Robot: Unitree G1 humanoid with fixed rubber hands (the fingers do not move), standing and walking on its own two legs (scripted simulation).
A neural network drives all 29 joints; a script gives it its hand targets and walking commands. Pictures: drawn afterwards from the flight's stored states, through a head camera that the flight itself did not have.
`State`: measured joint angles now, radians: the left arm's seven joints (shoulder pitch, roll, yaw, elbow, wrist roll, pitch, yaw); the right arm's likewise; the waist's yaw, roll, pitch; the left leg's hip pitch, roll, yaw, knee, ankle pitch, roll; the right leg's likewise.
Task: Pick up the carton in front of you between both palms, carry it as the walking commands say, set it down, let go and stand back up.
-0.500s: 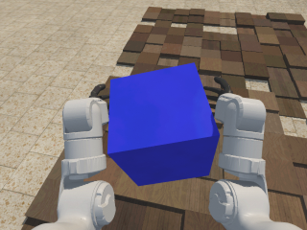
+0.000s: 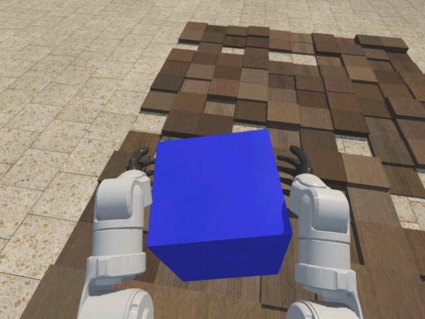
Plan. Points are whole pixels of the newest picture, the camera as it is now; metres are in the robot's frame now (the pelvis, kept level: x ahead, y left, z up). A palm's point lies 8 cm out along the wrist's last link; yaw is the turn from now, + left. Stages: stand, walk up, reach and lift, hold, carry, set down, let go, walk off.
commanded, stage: carry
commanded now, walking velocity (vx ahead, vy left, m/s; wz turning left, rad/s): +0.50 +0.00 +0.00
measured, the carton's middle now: (221, 212) +0.34 -0.01 +0.01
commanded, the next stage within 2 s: none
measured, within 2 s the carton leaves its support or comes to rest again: neither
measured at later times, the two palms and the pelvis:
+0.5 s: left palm (174, 80) +0.62 +0.11 +0.13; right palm (293, 74) +0.65 -0.19 +0.14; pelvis +0.29 -0.06 +0.03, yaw +1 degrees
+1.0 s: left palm (181, 32) +0.98 +0.12 +0.10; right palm (268, 32) +0.97 -0.18 +0.11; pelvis +0.62 -0.03 -0.02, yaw -1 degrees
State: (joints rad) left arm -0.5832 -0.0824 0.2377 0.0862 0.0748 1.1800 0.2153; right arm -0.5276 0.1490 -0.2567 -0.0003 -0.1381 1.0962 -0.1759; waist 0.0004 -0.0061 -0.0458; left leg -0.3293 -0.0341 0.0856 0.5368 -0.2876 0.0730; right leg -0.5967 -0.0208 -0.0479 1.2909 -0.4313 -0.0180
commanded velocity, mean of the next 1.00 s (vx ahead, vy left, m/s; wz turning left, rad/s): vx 0.50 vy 0.00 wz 0.00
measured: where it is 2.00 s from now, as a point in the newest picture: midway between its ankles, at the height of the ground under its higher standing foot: (219, 165)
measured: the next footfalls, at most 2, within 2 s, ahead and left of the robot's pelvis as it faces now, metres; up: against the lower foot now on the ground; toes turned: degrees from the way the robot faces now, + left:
right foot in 0.24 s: +0.37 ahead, -0.09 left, +0.02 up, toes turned -6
left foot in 0.92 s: +0.76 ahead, +0.03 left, -0.01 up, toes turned +6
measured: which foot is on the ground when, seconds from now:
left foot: down 0.00-0.28, up 0.30-0.90, down 0.92-1.00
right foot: up 0.00-0.22, down 0.24-0.92, up 0.94-1.00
